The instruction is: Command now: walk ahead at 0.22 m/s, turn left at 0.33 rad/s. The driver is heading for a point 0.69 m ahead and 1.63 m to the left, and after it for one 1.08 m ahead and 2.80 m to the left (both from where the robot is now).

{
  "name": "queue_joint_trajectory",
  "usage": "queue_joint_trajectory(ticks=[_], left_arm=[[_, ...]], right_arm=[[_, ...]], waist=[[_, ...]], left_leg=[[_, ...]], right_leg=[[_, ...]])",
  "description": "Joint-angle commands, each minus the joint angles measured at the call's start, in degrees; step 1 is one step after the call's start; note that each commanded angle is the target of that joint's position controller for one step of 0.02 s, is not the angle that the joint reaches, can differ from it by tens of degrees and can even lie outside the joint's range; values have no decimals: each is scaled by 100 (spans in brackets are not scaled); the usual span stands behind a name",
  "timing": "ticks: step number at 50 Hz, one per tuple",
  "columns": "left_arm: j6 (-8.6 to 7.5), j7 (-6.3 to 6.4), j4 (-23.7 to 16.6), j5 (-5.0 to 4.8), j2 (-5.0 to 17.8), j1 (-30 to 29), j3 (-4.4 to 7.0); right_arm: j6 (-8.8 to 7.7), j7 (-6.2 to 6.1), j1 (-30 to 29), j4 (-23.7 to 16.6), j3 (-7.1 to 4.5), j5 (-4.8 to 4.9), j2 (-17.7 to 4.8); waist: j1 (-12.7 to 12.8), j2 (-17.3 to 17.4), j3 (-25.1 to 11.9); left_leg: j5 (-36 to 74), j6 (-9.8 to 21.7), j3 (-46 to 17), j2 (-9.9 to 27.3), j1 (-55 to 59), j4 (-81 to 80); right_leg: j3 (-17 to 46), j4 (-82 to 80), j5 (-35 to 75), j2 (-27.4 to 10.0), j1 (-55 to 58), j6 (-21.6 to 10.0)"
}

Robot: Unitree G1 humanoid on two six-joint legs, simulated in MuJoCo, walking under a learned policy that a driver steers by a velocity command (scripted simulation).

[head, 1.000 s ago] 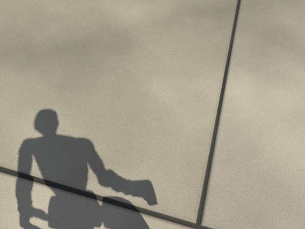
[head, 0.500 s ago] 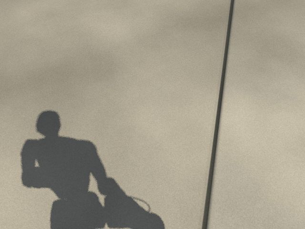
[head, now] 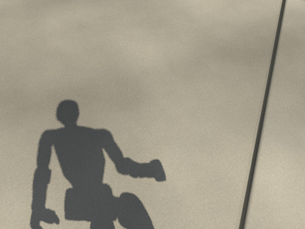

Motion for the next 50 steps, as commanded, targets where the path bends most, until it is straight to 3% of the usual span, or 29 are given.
queue_joint_trajectory(ticks=[1, 2, 3, 4, 5, 8, 10, 14, 16, 19, 22, 23, 24, 25, 26, 27, 28, 29, 32, 34, 37, 42, 44, 45, 46, 47, 48, 49, 50], left_arm=[[-217, -42, -489, 85, 192, 720, -109], [-250, -88, -516, -70, 645, 402, 15], [-214, -55, -669, -168, 726, -127, 44], [-131, 31, -698, -130, 767, -398, 87], [-28, 112, -774, -55, 847, -469, 149], [149, 215, -889, 3, 611, -336, 157], [180, 252, -971, 8, 592, -494, 166], [251, 249, -1167, 1, 616, -976, 176], [232, 226, -1266, -13, 610, -1183, 165], [127, 166, -1343, -62, 643, -1273, 158], [19, 71, -1254, -114, 700, -830, 187], [4, 54, -1204, -83, 877, -628, 244], [37, 81, -1247, 44, 1267, -567, 319], [104, 66, -1319, 285, 1557, -783, 381], [93, 78, -1504, 284, 1219, -1048, 309], [95, 100, -1612, 196, 943, -1308, 242], [112, 106, -1672, 101, 835, -1461, 214], [133, 119, -1668, 12, 788, -1482, 191], [215, 162, -1628, 50, 840, -1254, 184], [262, 201, -1578, 54, 945, -1011, 224], [292, 176, -1606, 18, 1176, -1036, 310], [272, 41, -1598, -132, 1365, -1115, 396], [271, 25, -1541, -233, 1283, -1161, 385], [257, -10, -1402, -171, 1054, -807, 329], [243, -65, -1619, 150, 624, -827, 179], [211, -31, -1870, 129, 702, -1255, 195], [219, 5, -1920, 0, 975, -1564, 270], [240, 39, -1904, -69, 1022, -1579, 302], [270, 103, -1790, -25, 1017, -1463, 324]], right_arm=[[35, -53, 1665, -30, -333, -50, -1511], [91, -50, 1430, -166, -293, 10, -1264], [135, -79, 955, -307, -252, 56, -1075], [186, -107, 627, -395, -205, 69, -944], [219, -131, 489, -439, -189, 45, -888], [265, -179, 469, -515, -255, -89, -1052], [299, -258, 534, -572, -294, -40, -1136], [437, -391, 548, -696, -319, 65, -1164], [491, -429, 575, -729, -331, 67, -1177], [569, -458, 666, -777, -346, 53, -1172], [656, -481, 533, -916, -325, 114, -1127], [685, -495, 607, -953, -281, 141, -997], [705, -489, 894, -971, -196, 123, -640], [632, -472, 841, -1231, -251, 148, -757], [572, -428, 964, -1099, -396, 44, -1301], [606, -405, 1121, -952, -477, 90, -1433], [693, -434, 1236, -819, -476, 96, -1290], [763, -443, 1240, -817, -445, 80, -1156], [818, -395, 864, -1088, -335, 161, -837], [803, -366, 570, -1293, -286, 158, -763], [791, -272, 458, -1485, -223, 129, -687], [871, -136, 567, -1613, -295, 136, -834], [880, -108, 975, -1482, -353, 133, -837], [872, -167, 1259, -1405, -450, 127, -1075], [846, -282, 1505, -1485, -625, 91, -1839], [720, -241, 1403, -1636, -568, -75, -1901], [602, -192, 1374, -1611, -512, -120, -1663], [531, -208, 1089, -1583, -460, -63, -1513], [530, -243, 803, -1607, -411, 31, -1350]], waist=[[-461, 1419, -2767], [-549, 722, -2534], [-504, 359, -1759], [-389, -95, -1166], [-253, -84, -912], [-43, 404, -861], [-77, 468, -960], [-226, 555, -935], [-298, 667, -801], [-351, 764, -752], [-55, 798, -776], [8, 645, -820], [-192, -428, -1015], [-362, -1946, -702], [-371, -1452, -747], [-449, -1017, -711], [-496, -778, -638], [-439, -778, -522], [-234, -972, -339], [-36, -1085, -415], [27, -1160, -558], [-53, -1240, -507], [-312, -1070, -567], [-348, -499, -710], [-251, 1358, -867], [-467, 1506, -1056], [-637, 898, -1028], [-456, 732, -755], [-324, 483, -663]], left_leg=[[4495, 2068, -3702, 2373, 5005, -229], [3449, 1776, -3186, 1990, 4418, -368], [2614, 1479, -2539, 1669, 3611, -543], [2038, 1266, -2128, 1420, 2667, -803], [1605, 1163, -2008, 1298, 1913, -1001], [1170, 1141, -1844, 1016, 1075, -1264], [933, 1109, -1899, 971, 1111, -1264], [-956, 841, -2193, 780, 1088, -1353], [-1459, 778, -2385, 719, 1064, -1369], [-1265, 755, -2693, 711, 1258, -1222], [-599, 550, -2875, 533, 1337, -827], [-772, 319, -2704, 294, 1039, -510], [-2200, -13, -1962, -258, 325, 688], [-3507, -300, -1002, -998, -809, 1797], [-3380, -487, -1119, -557, -834, 2970], [-3005, -582, -1054, -501, -778, 3410], [-2713, -704, -940, -445, -803, 3699], [-2468, -810, -883, -407, -933, 4030], [-2040, -986, -476, -246, -984, 3706], [-1980, -1060, -380, -82, -982, 3113], [-2044, -997, -155, 123, -343, 2242], [-1885, -622, 232, 58, 602, 905], [-993, -300, 376, -129, 1465, -307], [-84, -80, -40, -9, 2383, -748], [2348, 541, -2136, 1577, 3547, -666], [2850, 1647, -3040, 2328, 3166, -714], [2119, 1604, -2672, 2023, 2929, -881], [1564, 1247, -2229, 1654, 2692, -910], [1062, 953, -1996, 1379, 2525, -921]], right_leg=[[709, 4703, -1472, 531, -3195, 246], [1145, 5016, -1200, 147, -3395, 169], [999, 4807, -774, -58, -3684, 133], [910, 4417, -440, -247, -3644, 160], [932, 4006, -210, -366, -3313, 155], [885, 3197, 144, -260, -2739, 172], [914, 2706, 382, -175, -2824, 231], [1055, 1901, 941, -65, -2844, 325], [1085, 1491, 968, 16, -2758, 350], [1108, 877, 779, 142, -2472, 337], [982, -516, 1248, 186, -1598, 182], [1084, -1045, 1672, -160, -966, 60], [2077, -1238, 2162, -1422, -224, -385], [3466, -1502, 3262, -2314, -404, -1343], [3345, -1414, 3623, -2478, -532, -1605], [2659, -1255, 3695, -2119, -611, -1364], [2124, -1147, 3521, -1740, -595, -1090], [1859, -1125, 3509, -1619, -595, -1023], [1225, -1270, 3450, -1393, -558, -1103], [1167, -1283, 3471, -1528, -179, -1212], [919, -1256, 3504, -1691, -216, -1248], [697, -1002, 3359, -1885, -420, -1107], [400, -425, 3020, -1739, -716, -725], [13, 300, 2344, -1477, -1332, -304], [-509, 2224, -436, -750, -3044, 290], [306, 3431, -1548, -176, -3861, 455], [718, 3881, -1216, -282, -3879, 389], [813, 3828, -698, -355, -3904, 298], [872, 3623, -288, -410, -3870, 285]])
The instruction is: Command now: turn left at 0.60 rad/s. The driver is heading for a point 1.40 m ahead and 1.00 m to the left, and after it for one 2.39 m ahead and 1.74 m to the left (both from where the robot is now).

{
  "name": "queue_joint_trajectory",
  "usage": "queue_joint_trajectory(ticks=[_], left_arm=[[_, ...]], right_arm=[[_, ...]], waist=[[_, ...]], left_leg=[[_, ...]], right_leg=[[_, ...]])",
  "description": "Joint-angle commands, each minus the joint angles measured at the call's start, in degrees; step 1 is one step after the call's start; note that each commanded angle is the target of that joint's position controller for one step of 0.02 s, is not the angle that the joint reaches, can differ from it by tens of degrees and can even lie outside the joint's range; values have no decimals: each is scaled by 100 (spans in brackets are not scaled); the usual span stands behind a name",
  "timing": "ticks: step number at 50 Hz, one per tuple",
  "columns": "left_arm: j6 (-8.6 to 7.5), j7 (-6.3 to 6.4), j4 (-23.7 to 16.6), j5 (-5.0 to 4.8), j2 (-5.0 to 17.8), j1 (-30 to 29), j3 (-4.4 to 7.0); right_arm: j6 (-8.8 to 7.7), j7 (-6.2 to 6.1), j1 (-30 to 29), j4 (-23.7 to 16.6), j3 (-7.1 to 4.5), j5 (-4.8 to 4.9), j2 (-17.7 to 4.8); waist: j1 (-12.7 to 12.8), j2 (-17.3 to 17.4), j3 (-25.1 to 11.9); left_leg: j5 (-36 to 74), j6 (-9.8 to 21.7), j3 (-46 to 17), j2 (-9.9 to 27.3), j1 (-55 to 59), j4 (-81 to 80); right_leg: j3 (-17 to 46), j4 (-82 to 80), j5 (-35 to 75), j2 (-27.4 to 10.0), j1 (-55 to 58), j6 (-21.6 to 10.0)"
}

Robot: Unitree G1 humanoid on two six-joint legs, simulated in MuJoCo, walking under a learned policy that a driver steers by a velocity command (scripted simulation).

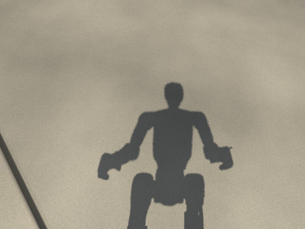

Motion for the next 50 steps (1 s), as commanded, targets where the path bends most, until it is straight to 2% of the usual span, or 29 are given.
queue_joint_trajectory(ticks=[1, 3, 5, 9, 14, 16, 18, 19, 20, 21, 22, 23, 24, 26, 28, 30, 33, 37, 38, 39, 40, 41, 42, 43, 44, 45, 46, 48, 50], left_arm=[[-50, 119, -496, 42, 625, -247, 169], [-93, 43, -495, 23, 568, -3, 174], [-166, -23, -574, -42, 516, -186, 155], [-383, -130, -699, -47, 415, -519, 111], [-602, -261, -779, -132, 390, -571, 92], [-674, -273, -768, -179, 420, -385, 116], [-733, -245, -647, -170, 416, 93, 153], [-746, -198, -544, -127, 582, 635, 215], [-719, -129, -512, 40, 945, 1129, 266], [-679, -187, -407, 164, 1313, 1326, 359], [-663, -180, -530, 68, 949, 918, 267], [-617, -145, -621, 19, 590, 646, 160], [-559, -115, -720, 19, 460, 405, 98], [-506, -60, -735, 39, 480, 210, 65], [-468, -19, -663, 73, 586, 251, 101], [-378, 27, -585, 37, 648, 295, 120], [-267, 43, -511, -52, 768, 269, 143], [-242, -25, -439, -232, 963, 245, 203], [-253, -36, -441, -285, 989, 201, 215], [-260, -40, -439, -330, 930, 137, 199], [-295, -68, -377, -280, 745, 396, 137], [-317, -106, -620, 98, 223, 562, -46], [-345, -145, -732, 139, 273, 782, -131], [-321, -172, -684, -20, 768, 313, 3], [-292, -158, -775, -88, 757, 57, -12], [-243, -82, -684, -21, 650, 76, -20], [-182, -26, -708, 32, 704, 60, 0], [-119, -30, -649, 37, 589, 263, -23], [-126, -35, -632, 31, 474, 327, -65]], right_arm=[[-160, -85, -115, -383, -236, 90, -935], [-165, -136, 49, -365, -198, 100, -846], [-218, -157, 191, -361, -186, 100, -842], [-301, -197, 376, -287, -224, 99, -1009], [-313, -128, 498, -254, -232, 145, -1092], [-291, -108, 471, -258, -203, 154, -1033], [-264, -115, 336, -304, -134, 162, -828], [-285, -121, 243, -359, -50, 141, -548], [-303, -121, 298, -457, 88, 123, -55], [-367, -146, 200, -777, 0, 195, -411], [-367, -150, 290, -670, -114, 159, -826], [-313, -133, 319, -536, -181, 124, -954], [-248, -134, 415, -456, -212, 108, -915], [-188, -86, 331, -501, -201, 101, -728], [-160, -52, 217, -567, -128, 116, -465], [-139, -5, 31, -636, -69, 114, -318], [-142, 122, -303, -726, -32, 95, -240], [-108, 248, -412, -817, -145, 105, -477], [-95, 251, -248, -792, -201, 99, -569], [-97, 228, 195, -672, -290, 86, -700], [-96, 130, 739, -530, -420, 64, -1001], [-93, -29, 1088, -615, -518, 65, -1581], [-178, 2, 775, -826, -463, -45, -1778], [-222, 60, 670, -839, -347, -4, -1278], [-261, 64, 414, -760, -271, 54, -1101], [-246, 42, 211, -725, -245, 117, -995], [-207, 12, -12, -743, -220, 143, -955], [-162, -43, -279, -792, -234, 10, -1026], [-160, -113, -220, -746, -242, 36, -1005]], waist=[[-81, 942, -724], [-26, 1029, -928], [-147, 1124, -717], [-287, 1137, -456], [-332, 1104, -344], [-195, 1076, -334], [143, 922, -385], [393, 703, -575], [464, -313, -880], [305, -1194, -556], [154, -821, -187], [109, -600, -16], [17, -494, -76], [-35, -545, -42], [-15, -530, -173], [64, -497, -294], [167, -477, -357], [99, -491, -429], [-19, -480, -530], [-288, -356, -739], [-526, 45, -1059], [-424, 1460, -1624], [-212, 1943, -2553], [-555, 960, -2338], [-410, 835, -1697], [-247, 421, -1309], [-124, 532, -1056], [72, 810, -982], [47, 855, -1122]], left_leg=[[2480, 1133, -1714, 1440, 1197, -1122], [705, 1137, -1778, 1203, 1137, -1426], [-1017, 1161, -2138, 1177, 1154, -1805], [-1141, 1162, -2375, 1180, 1108, -1872], [-1385, 1183, -2717, 1055, 586, -1707], [-1476, 1106, -2901, 965, 365, -1585], [-1643, 849, -2796, 624, -165, -1150], [-1825, 593, -2504, 358, -837, -432], [-1996, 178, -1480, -326, -1740, 1312], [-2223, 61, -997, -395, -2819, 2310], [-1829, -70, -1018, 93, -2978, 2934], [-1449, -187, -915, 188, -2900, 3186], [-1146, -290, -801, 241, -2767, 3326], [-563, -462, -550, 343, -2516, 3464], [-212, -581, -257, 363, -2288, 3169], [164, -617, -109, 418, -2122, 2582], [722, -494, 115, 419, -1579, 1523], [465, -166, 359, 238, -962, 621], [428, -35, 443, 114, -663, 312], [824, 139, 535, -71, 30, -244], [1910, 393, 330, -116, 1135, -712], [4621, 1028, -1648, 1401, 2771, -320], [4194, 2389, -3875, 2599, 3338, -624], [3445, 2107, -3156, 2219, 2950, -866], [2961, 1742, -2518, 1896, 2364, -896], [2428, 1404, -2154, 1563, 1771, -972], [2231, 1281, -1970, 1386, 1188, -1065], [2367, 1269, -1749, 1128, 464, -1199], [1006, 1288, -1764, 972, 338, -1373]], right_leg=[[462, 677, 425, 46, -1159, -16], [405, 441, 1007, 143, -954, -36], [417, -286, 1283, 199, -1105, -72], [506, -1679, 1453, 338, -830, -84], [453, -2595, 1251, 546, 46, -203], [437, -2991, 1398, 584, 609, -291], [369, -3641, 1864, 519, 1702, -414], [763, -3725, 1716, 26, 2652, -573], [2075, -4131, 876, -1099, 3549, -987], [3904, -4634, 250, -2046, 3306, -1672], [3644, -4602, 398, -2042, 2960, -1772], [2871, -4536, 1018, -1678, 2744, -1570], [2255, -4499, 1611, -1390, 2618, -1376], [1259, -4483, 3636, -1134, 2232, -1302], [582, -4427, 4780, -1004, 2099, -1351], [210, -4393, 4916, -972, 2211, -1385], [-198, -4322, 4728, -970, 2209, -1313], [-339, -3779, 5008, -1146, 2423, -1174], [-399, -3399, 5405, -1133, 2492, -1106], [-597, -2677, 5589, -982, 2374, -952], [-818, -1611, 5052, -647, 1834, -627], [-864, 265, 1064, -165, 90, -231], [120, 1743, -1290, 640, -1009, -26], [625, 1907, -755, 330, -1221, -54], [572, 1631, -311, 185, -1295, -139], [563, 1158, 13, 22, -1193, -130], [554, 732, 241, -19, -931, -97], [397, 397, 547, 164, -347, -9], [366, -255, 764, 228, -184, 39]])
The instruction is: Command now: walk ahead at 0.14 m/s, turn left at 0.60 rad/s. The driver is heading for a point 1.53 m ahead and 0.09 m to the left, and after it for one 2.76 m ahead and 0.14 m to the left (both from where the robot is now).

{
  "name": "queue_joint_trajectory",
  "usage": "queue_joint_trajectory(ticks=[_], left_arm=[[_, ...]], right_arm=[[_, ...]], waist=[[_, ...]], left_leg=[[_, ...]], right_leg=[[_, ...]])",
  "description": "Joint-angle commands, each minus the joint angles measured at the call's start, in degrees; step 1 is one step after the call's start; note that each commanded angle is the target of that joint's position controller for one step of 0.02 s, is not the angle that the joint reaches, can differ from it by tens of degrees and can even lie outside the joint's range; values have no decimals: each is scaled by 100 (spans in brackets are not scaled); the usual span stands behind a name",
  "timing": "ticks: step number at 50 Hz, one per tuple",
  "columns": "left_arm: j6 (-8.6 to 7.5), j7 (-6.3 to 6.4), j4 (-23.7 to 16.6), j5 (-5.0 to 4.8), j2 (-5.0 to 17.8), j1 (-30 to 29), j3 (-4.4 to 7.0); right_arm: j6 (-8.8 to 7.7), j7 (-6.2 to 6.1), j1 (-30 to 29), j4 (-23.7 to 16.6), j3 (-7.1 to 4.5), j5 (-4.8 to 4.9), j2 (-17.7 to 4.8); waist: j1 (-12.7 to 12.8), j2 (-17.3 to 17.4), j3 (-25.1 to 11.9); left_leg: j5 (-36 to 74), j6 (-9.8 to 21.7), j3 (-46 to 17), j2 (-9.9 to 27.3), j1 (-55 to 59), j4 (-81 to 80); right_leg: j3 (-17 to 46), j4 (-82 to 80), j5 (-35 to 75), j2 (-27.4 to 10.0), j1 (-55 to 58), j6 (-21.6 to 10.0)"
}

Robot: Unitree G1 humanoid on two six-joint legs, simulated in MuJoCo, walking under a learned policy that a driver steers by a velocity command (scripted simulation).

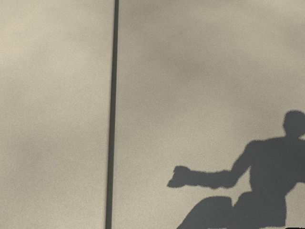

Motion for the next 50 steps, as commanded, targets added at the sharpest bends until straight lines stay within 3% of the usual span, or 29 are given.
queue_joint_trajectory(ticks=[1, 3, 7, 10, 11, 12, 13, 14, 15, 16, 19, 23, 25, 28, 30, 32, 33, 34, 35, 36, 37, 38, 39, 40, 41, 44, 47, 50], left_arm=[[-27, 17, -257, 1, 434, 417, 110], [-70, -26, -363, -19, 407, 210, 92], [-254, -120, -483, -90, 460, 97, 134], [-366, -134, -322, -119, 404, 754, 205], [-378, -81, -222, -55, 687, 1365, 296], [-356, -85, -173, 121, 1180, 1694, 377], [-413, -124, -203, 193, 1259, 1456, 425], [-438, -93, -282, 80, 880, 1143, 328], [-444, -67, -293, 7, 620, 1009, 248], [-439, -52, -283, -19, 533, 1000, 213], [-495, -32, -141, 25, 510, 1299, 181], [-452, -39, 71, -59, 582, 1578, 179], [-412, -46, 189, -97, 676, 1749, 191], [-352, -76, 342, -168, 818, 1977, 210], [-298, -82, 447, -226, 893, 2050, 230], [-246, -52, 499, -263, 1005, 1936, 254], [-232, -30, 509, -263, 951, 1915, 227], [-260, -19, 405, -174, 734, 1885, 126], [-355, -47, 118, -54, -36, 2276, -116], [-486, -44, 188, -218, 303, 2155, -46], [-523, -70, 41, -386, 708, 1634, 95], [-527, -80, -23, -367, 672, 1316, 85], [-498, -79, -19, -262, 580, 1166, 90], [-413, -83, 33, -212, 518, 1242, 117], [-332, -105, 79, -228, 373, 1420, 96], [-174, -96, 67, -219, 163, 1356, 75], [-204, -137, -118, -175, 94, 909, 48], [-254, -270, -346, -156, -35, 182, -34]], right_arm=[[-69, -120, -102, -384, -292, 31, -926], [-81, -140, -99, -378, -298, 52, -987], [-92, -87, 101, -297, -281, 78, -1004], [-50, -85, -15, -299, -190, 100, -772], [-63, -97, -84, -347, -91, 98, -427], [-138, -87, 2, -523, 15, 136, -38], [-240, -88, -197, -656, -75, 149, -434], [-266, -80, -54, -489, -159, 143, -689], [-268, -69, 167, -295, -180, 87, -691], [-287, -53, 241, -211, -180, 43, -642], [-376, 2, -3, -171, -107, 50, -348], [-445, 72, -551, -255, 12, 25, -120], [-489, 147, -924, -327, 83, 61, 17], [-541, 261, -1221, -378, 100, 128, -3], [-571, 309, -1250, -414, 75, 150, -108], [-585, 293, -688, -280, -46, 122, -358], [-570, 244, 129, -14, -179, 100, -586], [-537, 163, 1132, 203, -294, 63, -865], [-508, 92, 1706, 298, -398, -70, -1495], [-507, 82, 1770, 312, -299, -48, -1094], [-520, 74, 1428, 378, -178, -18, -769], [-528, 65, 1130, 400, -113, 5, -553], [-549, 77, 814, 428, -61, -18, -388], [-601, 92, 581, 439, -21, -70, -230], [-652, 94, 464, 475, -43, -92, -252], [-796, 79, 322, 661, -96, -99, -294], [-815, 32, 313, 798, -116, -107, -394], [-794, -21, 511, 927, -147, -57, -570]], waist=[[94, 782, -1283], [13, 1012, -1143], [-54, 1020, -975], [399, 834, -785], [626, 279, -862], [510, -975, -847], [397, -1156, -311], [241, -890, -12], [141, -724, 18], [117, -665, -15], [241, -571, 0], [446, -569, -25], [609, -603, 41], [704, -632, 136], [605, -711, 165], [133, -753, -234], [-303, -610, -792], [-774, -404, -1543], [-611, 1197, -2446], [-756, 1458, -2854], [-705, 1156, -1791], [-555, 877, -1269], [-365, 641, -878], [-162, 699, -660], [-11, 872, -611], [164, 561, -288], [103, 428, -100], [-198, 292, 75]], left_leg=[[-872, 1140, -1604, 1182, 728, -1100], [-1967, 1101, -1900, 1168, 550, -1241], [-2528, 994, -2306, 1179, 366, -1094], [-2987, 613, -2248, 762, -447, -592], [-3165, 237, -1758, 358, -1276, 572], [-2847, -46, -631, -375, -2309, 2229], [-2419, -92, -785, 88, -2875, 3100], [-1915, -122, -851, 221, -2979, 3427], [-1519, -197, -781, 252, -2891, 3545], [-1214, -248, -704, 290, -2808, 3560], [-333, -350, -443, 392, -2579, 3449], [276, -484, 109, 679, -2208, 2265], [443, -496, 301, 679, -1811, 1550], [275, -383, 528, 566, -1288, 825], [29, -187, 544, 504, -1035, 469], [-34, 90, 680, 280, -30, 92], [140, 281, 780, 142, 1161, -113], [89, 538, 119, 772, 2971, 128], [-657, 1302, -2546, 2510, 5077, -28], [-1350, 1591, -3820, 2880, 4809, -837], [-1265, 1309, -2827, 2633, 4089, -926], [-949, 1102, -2010, 2346, 3360, -1020], [-639, 982, -1517, 2087, 2685, -1239], [-296, 868, -1075, 1873, 2195, -1462], [-30, 909, -842, 1872, 1837, -1654], [814, 907, -104, 1825, 1370, -1953], [1170, 777, 566, 1661, 1399, -2022], [1183, 662, 966, 1655, 1507, -2112]], right_leg=[[23, -796, 426, 65, 258, 59], [34, -1342, 530, 143, 377, 19], [-5, -2233, 432, 330, 905, -169], [-45, -3523, 1021, 266, 2323, -417], [798, -3986, 412, -588, 3185, -683], [2703, -4760, -1282, -1804, 3527, -1254], [3833, -5200, -2340, -2196, 2909, -1731], [3391, -5197, -2231, -1973, 2776, -1652], [2789, -5151, -1664, -1648, 2791, -1446], [2321, -5163, -1182, -1437, 2801, -1309], [1346, -5318, 164, -1159, 2698, -1278], [615, -5394, 1339, -1034, 2789, -1308], [354, -5369, 1732, -1008, 2719, -1296], [261, -5302, 1993, -1147, 2777, -1316], [313, -5152, 2473, -1332, 3011, -1288], [96, -4438, 4377, -1324, 3174, -1139], [-210, -3475, 5267, -1085, 2993, -998], [-292, -2090, 4426, -879, 1882, -797], [-428, 216, 827, 50, -429, -393], [444, 1177, -698, 263, -1006, -366], [462, 1398, -359, -59, -1486, -414], [312, 1181, 113, -314, -1416, -448], [273, 872, 487, -460, -1251, -420], [318, 683, 810, -587, -946, -415], [329, 639, 984, -620, -648, -366], [384, 359, 1323, -589, -714, -223], [357, -715, 2325, -500, -847, -216], [-72, -1825, 3068, -386, -597, -342]])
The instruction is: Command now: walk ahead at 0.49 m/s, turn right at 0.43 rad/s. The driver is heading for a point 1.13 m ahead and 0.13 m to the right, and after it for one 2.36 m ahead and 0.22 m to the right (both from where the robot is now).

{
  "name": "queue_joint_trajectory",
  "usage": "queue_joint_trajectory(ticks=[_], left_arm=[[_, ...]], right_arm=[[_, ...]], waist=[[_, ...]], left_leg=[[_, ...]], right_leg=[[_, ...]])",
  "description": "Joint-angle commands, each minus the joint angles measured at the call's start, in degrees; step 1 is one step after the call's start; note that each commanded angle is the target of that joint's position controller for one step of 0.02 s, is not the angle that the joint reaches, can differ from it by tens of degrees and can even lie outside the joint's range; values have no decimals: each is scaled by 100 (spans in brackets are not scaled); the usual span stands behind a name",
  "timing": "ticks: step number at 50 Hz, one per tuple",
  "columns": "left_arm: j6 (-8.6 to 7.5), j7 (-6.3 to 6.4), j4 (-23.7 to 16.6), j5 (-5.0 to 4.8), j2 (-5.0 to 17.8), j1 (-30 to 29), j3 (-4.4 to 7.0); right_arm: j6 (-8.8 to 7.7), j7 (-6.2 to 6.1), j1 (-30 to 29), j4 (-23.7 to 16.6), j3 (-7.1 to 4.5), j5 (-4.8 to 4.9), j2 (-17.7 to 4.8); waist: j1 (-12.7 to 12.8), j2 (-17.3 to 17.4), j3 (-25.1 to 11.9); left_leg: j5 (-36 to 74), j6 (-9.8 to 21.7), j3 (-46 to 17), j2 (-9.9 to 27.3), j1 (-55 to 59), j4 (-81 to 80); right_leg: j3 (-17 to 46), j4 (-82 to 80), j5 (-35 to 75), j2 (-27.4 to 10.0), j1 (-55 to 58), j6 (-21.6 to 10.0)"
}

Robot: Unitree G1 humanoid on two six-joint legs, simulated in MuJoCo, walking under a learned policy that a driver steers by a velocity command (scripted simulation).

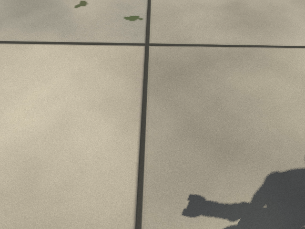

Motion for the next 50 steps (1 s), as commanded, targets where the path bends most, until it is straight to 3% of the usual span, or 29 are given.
queue_joint_trajectory(ticks=[1, 4, 6, 8, 9, 10, 11, 12, 13, 14, 15, 16, 21, 24, 27, 30, 32, 33, 34, 35, 36, 38, 39, 42, 45, 46, 47, 48, 50], left_arm=[[-74, -131, -513, 15, 47, -474, -59], [-72, -249, -807, 6, 127, -874, -46], [-50, -303, -945, 16, 263, -846, 19], [10, -290, -878, 15, 571, -123, 192], [34, -224, -687, -2, 843, 771, 357], [117, -95, -545, -15, 1311, 1574, 526], [75, -75, -706, -50, 1745, 1170, 561], [3, -114, -834, 7, 1251, 1304, 414], [-54, -114, -780, 67, 974, 1187, 335], [-103, -123, -766, 54, 887, 871, 306], [-122, -113, -801, 62, 668, 539, 242], [-138, -76, -890, 156, 650, 347, 216], [-171, 57, -656, 143, 752, 322, 210], [-71, 145, -485, 100, 740, 468, 196], [-6, 167, -293, 102, 714, 657, 168], [25, 163, -190, 115, 647, 603, 146], [34, 167, -166, 109, 523, 476, 107], [-8, 159, -237, 217, 351, 727, 49], [-29, 157, -83, 209, 124, 1491, -43], [42, 147, -40, 171, 337, 1418, -37], [155, 149, -105, 105, 622, 1097, 50], [430, 218, -124, 87, 561, 712, 84], [527, 247, -120, 106, 514, 657, 89], [523, 264, 123, 161, 214, 903, 25], [460, 228, 270, 266, 140, 944, 20], [446, 247, 151, 339, 264, 734, 24], [438, 281, 114, 307, 612, 576, 108], [395, 291, 142, 283, 585, 512, 136], [288, 344, 108, 277, 501, 411, 141]], right_arm=[[-93, -63, -352, -347, -189, 57, -895], [49, -86, -104, -189, -242, 147, -1050], [159, -119, -119, -177, -278, 167, -1198], [271, -174, -160, -214, -318, 175, -1366], [301, -200, -249, -250, -291, 196, -1338], [252, -216, -85, -354, -176, 79, -1068], [90, -128, 342, -653, 57, -14, -356], [-140, -8, -92, -691, -37, 130, -943], [-226, 45, -611, -872, -59, 327, -1057], [-266, 14, -766, -929, -8, 258, -914], [-235, -47, -877, -865, -33, 91, -900], [-171, -40, -641, -833, -47, 79, -912], [71, -100, -723, -752, 50, -53, -601], [42, -50, -1202, -784, 129, -27, -452], [7, 36, -1501, -833, 104, 26, -542], [-35, 85, -1482, -854, 6, -44, -754], [-86, 64, -1023, -709, -44, -121, -821], [-115, 19, -865, -753, -83, -208, -1126], [-38, -15, -668, -733, -51, -256, -1068], [61, 5, -408, -609, 57, -108, -558], [131, 44, -485, -568, 129, 12, -438], [261, 68, -1096, -618, 138, 20, -532], [308, 57, -1400, -658, 122, -21, -601], [433, 9, -1675, -623, 90, -73, -640], [445, -38, -1500, -454, 160, 17, -439], [433, -24, -1368, -369, 199, -1, -351], [440, -11, -1308, -384, 151, -8, -488], [445, -20, -1510, -426, 123, -1, -577], [458, -61, -1573, -475, 66, 68, -630]], waist=[[-4, 415, 465], [-92, 392, 524], [46, 533, 309], [503, 759, -282], [1019, 678, -745], [1291, -5, -1310], [582, -1437, -1876], [997, -643, -2451], [1010, -313, -1628], [712, 339, -910], [523, 582, -620], [301, 217, -563], [222, 205, -264], [484, -52, -422], [643, -186, -469], [545, -258, -442], [246, -142, -553], [363, 354, -1013], [489, 1205, -1743], [246, 1547, -2090], [202, 1105, -1735], [343, 784, -917], [437, 946, -663], [538, 1197, -561], [572, 934, -676], [481, 721, -496], [278, 265, -165], [351, 68, 18], [352, -48, 45]], left_leg=[[1947, 769, -252, 1598, -575, -707], [2448, 664, -120, 1837, 275, -364], [3943, 540, 37, 1877, 620, 202], [5694, 407, 173, 1790, 721, 1500], [5611, 245, 305, 1598, 196, 2718], [3618, 5, 305, 1313, -1214, 4511], [-1647, -377, -344, -109, -3712, 6772], [-1749, -250, -1673, 84, -4262, 7138], [-1339, -125, -1634, 341, -4528, 6904], [-934, -87, -1566, 595, -4428, 6261], [-678, -70, -1509, 807, -4083, 5666], [-517, -133, -1528, 896, -3719, 5545], [211, -604, -1127, 821, -3238, 4143], [1680, -598, -988, 546, -2704, 2781], [2204, -484, -1096, 413, -2530, 2098], [1699, -215, -1206, 377, -2503, 1647], [2625, 35, -1146, 397, -1709, 996], [4796, 339, -1734, 1075, -650, 1319], [5931, 1279, -2739, 2048, 740, 1627], [5414, 1687, -3441, 2471, 860, 1352], [3925, 1532, -3511, 2332, 465, 1106], [1471, 1148, -3206, 2018, -611, 580], [663, 976, -2995, 1822, -1156, 349], [155, 768, -2165, 1262, -1952, 200], [-849, 462, -1855, 1037, -2143, 371], [-1329, 215, -1840, 900, -2332, 456], [-1411, 40, -1620, 629, -2291, 538], [-1100, -29, -1476, 495, -2041, 791], [-411, 99, -1508, 441, -2021, 1214]], right_leg=[[-246, -860, 647, 11, 352, -127], [-394, -1301, 244, 78, 30, -342], [-690, -1399, -308, 345, 344, -533], [-1015, -1338, -915, 814, 1406, -793], [-1009, -1651, -682, 1046, 2732, -1006], [221, -1739, -553, 341, 4495, -1337], [3763, -2632, -1591, -1106, 6223, -2563], [4490, -3238, -2185, -1295, 6447, -2518], [3608, -3279, -1977, -1106, 5868, -2185], [2886, -3292, -1206, -840, 4899, -1985], [2298, -3351, -571, -570, 4251, -1757], [2118, -3427, 53, -561, 3776, -1843], [764, -3468, 2767, -178, 2729, -1659], [262, -3295, 2549, 200, 2673, -1261], [524, -3139, 1893, -2, 3026, -1162], [927, -2604, 1726, -250, 3495, -1083], [890, -1908, 1683, 36, 3461, -823], [758, -1187, 795, 445, 3010, -558], [554, -48, -1299, 868, 2058, -155], [447, 715, -3807, 902, 1678, 117], [546, 976, -4072, 730, 1457, 208], [347, 845, -3615, 465, 1348, 348], [277, 380, -3322, 349, 1609, 361], [-114, -953, -2299, 474, 2715, 294], [-264, -2105, -1040, 527, 3469, 69], [61, -2326, -1017, 243, 3469, -63], [147, -2360, -1939, 149, 2861, -243], [82, -2446, -2569, 235, 2372, -294], [25, -2476, -2195, 211, 2336, -195]])
Next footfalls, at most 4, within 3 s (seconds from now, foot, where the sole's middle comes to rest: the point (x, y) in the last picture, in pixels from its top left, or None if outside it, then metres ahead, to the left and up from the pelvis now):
0.18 right None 0.29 -0.13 -0.78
0.64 left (148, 213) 0.56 0.01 -0.78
0.92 right None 0.41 -0.20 -0.78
1.76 right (188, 157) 0.84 -0.20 -0.78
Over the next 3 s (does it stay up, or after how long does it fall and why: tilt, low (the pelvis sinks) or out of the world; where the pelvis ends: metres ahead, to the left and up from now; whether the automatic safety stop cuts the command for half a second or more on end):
stays up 1.08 -0.09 0.00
